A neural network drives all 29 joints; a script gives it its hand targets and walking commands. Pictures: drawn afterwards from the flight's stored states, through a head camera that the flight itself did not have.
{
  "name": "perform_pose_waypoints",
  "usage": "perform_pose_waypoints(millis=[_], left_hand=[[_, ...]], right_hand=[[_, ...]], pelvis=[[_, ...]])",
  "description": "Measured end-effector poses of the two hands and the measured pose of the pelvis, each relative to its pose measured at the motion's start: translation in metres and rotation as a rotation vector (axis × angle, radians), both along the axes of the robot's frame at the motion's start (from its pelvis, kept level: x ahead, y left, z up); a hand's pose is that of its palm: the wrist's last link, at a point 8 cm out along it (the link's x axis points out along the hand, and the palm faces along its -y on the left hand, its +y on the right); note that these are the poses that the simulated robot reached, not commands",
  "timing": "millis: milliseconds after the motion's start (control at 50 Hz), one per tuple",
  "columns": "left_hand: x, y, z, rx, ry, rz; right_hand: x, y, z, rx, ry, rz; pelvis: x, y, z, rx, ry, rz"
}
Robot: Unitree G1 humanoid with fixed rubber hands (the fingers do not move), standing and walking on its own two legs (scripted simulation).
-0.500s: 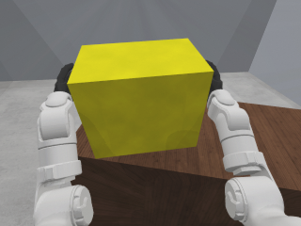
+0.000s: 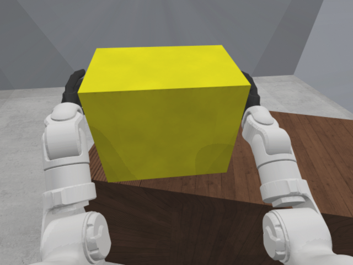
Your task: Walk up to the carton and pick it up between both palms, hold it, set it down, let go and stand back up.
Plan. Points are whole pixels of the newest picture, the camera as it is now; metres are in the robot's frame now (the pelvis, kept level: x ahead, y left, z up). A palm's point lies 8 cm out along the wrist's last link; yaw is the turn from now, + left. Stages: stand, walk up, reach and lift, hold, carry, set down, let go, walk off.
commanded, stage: hold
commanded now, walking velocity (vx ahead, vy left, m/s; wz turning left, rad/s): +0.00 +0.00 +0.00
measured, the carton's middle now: (165, 113) +0.39 +0.00 +0.21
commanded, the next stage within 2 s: none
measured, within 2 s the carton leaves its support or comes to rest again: neither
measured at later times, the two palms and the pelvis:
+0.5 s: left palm (68, 111) +0.35 +0.19 +0.24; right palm (249, 104) +0.35 -0.18 +0.25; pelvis -0.01 -0.01 +0.00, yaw +0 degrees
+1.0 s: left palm (74, 109) +0.36 +0.18 +0.24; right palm (251, 105) +0.36 -0.18 +0.24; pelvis -0.01 -0.01 +0.00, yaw +0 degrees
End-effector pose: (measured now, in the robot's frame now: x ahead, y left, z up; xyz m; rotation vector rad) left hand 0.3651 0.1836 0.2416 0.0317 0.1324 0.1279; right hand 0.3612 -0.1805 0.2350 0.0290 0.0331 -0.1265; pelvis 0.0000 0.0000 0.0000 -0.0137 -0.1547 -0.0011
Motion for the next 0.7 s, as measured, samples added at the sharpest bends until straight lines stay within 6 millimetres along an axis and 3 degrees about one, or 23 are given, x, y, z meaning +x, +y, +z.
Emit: perform_pose_waypoints(millis=[280, 700], left_hand=[[-0.015, 0.0, -0.004, -0.02, -0.027, 0.018], [-0.018, 0.005, 0.001, -0.015, -0.011, 0.026]], right_hand=[[-0.008, 0.0, 0.008, -0.014, -0.025, 0.018], [-0.008, 0.005, 0.01, -0.002, -0.007, 0.024]], pelvis=[[0.003, -0.004, -0.001, -0.004, -0.015, -0.004], [-0.011, -0.006, -0.001, 0.003, -0.001, 0.004]])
